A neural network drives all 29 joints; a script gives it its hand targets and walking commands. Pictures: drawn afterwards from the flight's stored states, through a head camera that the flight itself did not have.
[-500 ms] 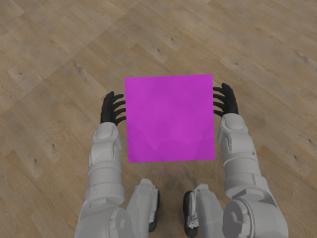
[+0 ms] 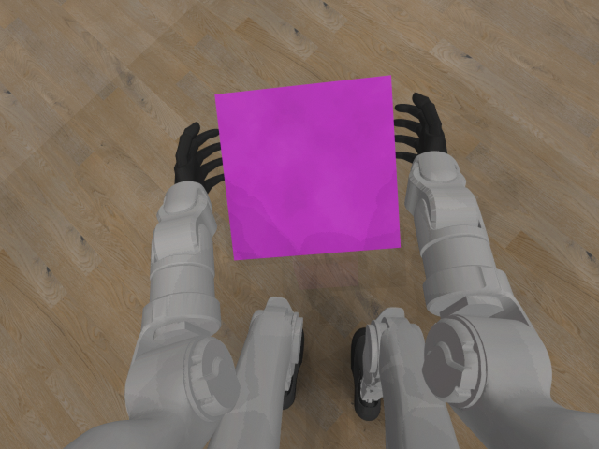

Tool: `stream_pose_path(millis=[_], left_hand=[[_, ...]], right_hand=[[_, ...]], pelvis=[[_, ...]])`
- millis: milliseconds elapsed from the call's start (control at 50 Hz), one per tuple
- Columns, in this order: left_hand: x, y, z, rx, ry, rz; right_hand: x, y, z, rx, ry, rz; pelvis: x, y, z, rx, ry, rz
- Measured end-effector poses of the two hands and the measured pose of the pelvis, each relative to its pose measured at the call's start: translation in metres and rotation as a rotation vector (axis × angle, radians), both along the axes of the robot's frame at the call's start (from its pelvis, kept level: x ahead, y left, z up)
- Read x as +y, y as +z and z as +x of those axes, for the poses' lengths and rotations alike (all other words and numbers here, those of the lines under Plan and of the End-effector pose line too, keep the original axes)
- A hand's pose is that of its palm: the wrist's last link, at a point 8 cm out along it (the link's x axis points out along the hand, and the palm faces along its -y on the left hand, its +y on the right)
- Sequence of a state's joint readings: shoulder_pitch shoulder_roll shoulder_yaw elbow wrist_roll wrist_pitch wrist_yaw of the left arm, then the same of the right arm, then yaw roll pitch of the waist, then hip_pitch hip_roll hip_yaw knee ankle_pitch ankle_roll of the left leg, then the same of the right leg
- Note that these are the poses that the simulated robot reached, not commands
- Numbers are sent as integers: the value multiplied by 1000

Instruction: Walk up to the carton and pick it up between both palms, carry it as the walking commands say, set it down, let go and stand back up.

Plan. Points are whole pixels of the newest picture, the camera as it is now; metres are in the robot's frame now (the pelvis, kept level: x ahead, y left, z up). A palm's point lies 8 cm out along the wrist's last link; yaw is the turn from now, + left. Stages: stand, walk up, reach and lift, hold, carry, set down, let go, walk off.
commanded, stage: set down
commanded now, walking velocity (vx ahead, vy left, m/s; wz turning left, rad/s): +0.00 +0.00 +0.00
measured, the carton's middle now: (310, 172) +0.49 +0.06 -0.15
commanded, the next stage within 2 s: none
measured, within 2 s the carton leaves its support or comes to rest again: neither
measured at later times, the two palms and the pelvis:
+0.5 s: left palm (215, 187) +0.45 +0.20 -0.14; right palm (411, 165) +0.50 -0.09 -0.15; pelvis -0.01 +0.02 -0.07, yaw -1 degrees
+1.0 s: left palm (229, 187) +0.48 +0.21 -0.23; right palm (399, 166) +0.54 -0.09 -0.24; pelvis -0.01 +0.01 -0.12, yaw +0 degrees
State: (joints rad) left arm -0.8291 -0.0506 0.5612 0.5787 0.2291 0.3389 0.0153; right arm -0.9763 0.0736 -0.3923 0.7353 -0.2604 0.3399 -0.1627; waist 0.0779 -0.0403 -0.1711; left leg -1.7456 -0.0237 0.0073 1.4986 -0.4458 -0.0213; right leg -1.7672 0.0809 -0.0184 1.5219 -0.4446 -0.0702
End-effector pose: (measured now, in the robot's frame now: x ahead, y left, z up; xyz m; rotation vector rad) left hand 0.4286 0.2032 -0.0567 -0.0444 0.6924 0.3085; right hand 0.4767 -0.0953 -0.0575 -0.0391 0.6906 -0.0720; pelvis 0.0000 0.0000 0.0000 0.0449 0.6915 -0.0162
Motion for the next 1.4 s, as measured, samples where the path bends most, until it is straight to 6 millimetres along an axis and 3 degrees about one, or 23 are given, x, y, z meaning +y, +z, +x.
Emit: stream_pose_path(millis=[480, 900, 1160, 1320, 1400], left_hand=[[1, -84, 24, 0, 7, 0], [3, -155, 45, 9, -6, 14], [10, -197, 64, -5, -15, 15], [11, -240, 67, -14, -28, 5], [18, -258, 71, 10, -33, -7]], right_hand=[[1, -92, 25, 8, 10, -18], [3, -164, 50, 19, 40, -25], [9, -210, 69, 12, 51, -24], [9, -250, 76, 7, 68, -35], [13, -269, 77, 32, 84, -34]], pelvis=[[16, -63, -8, 64, -7, -5], [12, -112, -13, 72, -1, 10], [13, -138, -14, 16, -4, 11], [15, -147, -25, -161, -14, 9], [17, -163, -24, -159, -10, 5]])
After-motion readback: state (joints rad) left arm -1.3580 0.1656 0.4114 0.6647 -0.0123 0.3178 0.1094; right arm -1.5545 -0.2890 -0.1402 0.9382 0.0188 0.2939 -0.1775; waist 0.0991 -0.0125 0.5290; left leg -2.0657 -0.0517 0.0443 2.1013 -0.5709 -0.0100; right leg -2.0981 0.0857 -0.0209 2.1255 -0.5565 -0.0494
